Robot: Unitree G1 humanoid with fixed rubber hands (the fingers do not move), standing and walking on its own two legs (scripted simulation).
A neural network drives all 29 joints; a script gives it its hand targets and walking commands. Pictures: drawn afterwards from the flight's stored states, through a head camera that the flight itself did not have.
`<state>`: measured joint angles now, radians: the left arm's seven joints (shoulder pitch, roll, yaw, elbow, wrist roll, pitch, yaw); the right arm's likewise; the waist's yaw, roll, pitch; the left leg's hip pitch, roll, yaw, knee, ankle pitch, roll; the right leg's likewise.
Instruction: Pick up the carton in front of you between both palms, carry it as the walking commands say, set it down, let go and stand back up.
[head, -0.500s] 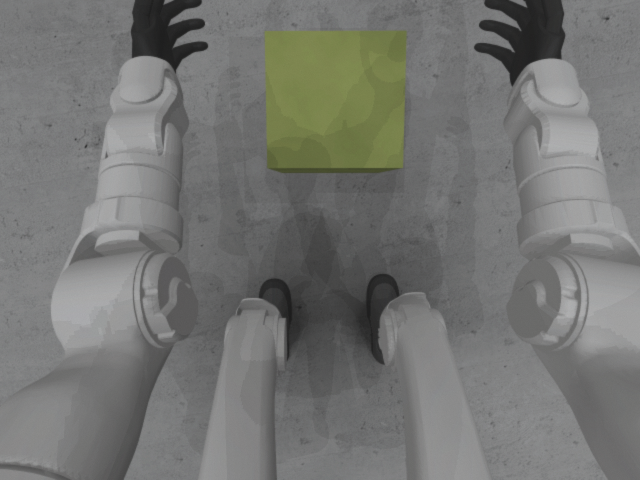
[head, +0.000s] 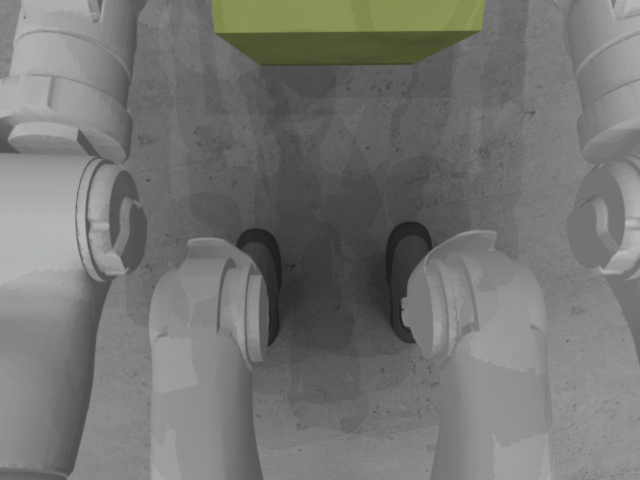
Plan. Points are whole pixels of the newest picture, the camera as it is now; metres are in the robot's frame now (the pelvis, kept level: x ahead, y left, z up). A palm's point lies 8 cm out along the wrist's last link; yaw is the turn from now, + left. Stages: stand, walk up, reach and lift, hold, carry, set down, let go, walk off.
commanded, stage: reach and lift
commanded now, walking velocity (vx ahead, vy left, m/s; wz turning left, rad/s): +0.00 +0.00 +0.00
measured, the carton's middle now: out of the picture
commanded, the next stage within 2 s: none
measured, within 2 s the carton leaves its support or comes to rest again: leaves its support in 1.00 s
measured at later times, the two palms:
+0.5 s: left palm out of the picture +0.60 +0.16 -0.20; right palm out of the picture +0.58 -0.18 -0.20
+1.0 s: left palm out of the picture +0.59 +0.14 -0.19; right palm out of the picture +0.58 -0.16 -0.19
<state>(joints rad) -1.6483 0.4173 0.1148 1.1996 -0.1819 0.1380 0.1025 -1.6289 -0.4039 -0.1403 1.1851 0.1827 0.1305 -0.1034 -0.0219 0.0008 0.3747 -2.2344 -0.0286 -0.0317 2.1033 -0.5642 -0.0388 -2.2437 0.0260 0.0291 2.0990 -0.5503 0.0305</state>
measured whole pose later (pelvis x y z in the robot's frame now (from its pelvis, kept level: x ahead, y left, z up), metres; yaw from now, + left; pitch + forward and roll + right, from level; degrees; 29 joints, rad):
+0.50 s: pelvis +0.01 +0.00 -0.02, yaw -1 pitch +36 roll -1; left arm -1.68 0.41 0.07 1.21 -0.18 0.10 0.09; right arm -1.64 -0.37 -0.13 1.19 0.19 0.09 -0.11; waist -0.03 0.00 0.46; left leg -2.23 -0.03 -0.03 2.22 -0.63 -0.03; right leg -2.23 0.03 0.03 2.21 -0.61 0.04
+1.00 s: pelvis +0.01 +0.00 -0.03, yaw +0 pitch +35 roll -1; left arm -1.55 0.31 0.18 0.92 -0.09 0.28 0.14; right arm -1.51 -0.28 -0.23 0.88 0.11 0.28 -0.12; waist -0.02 0.00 0.46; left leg -2.22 -0.04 -0.04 2.26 -0.65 -0.03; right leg -2.22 0.03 0.03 2.25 -0.63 0.04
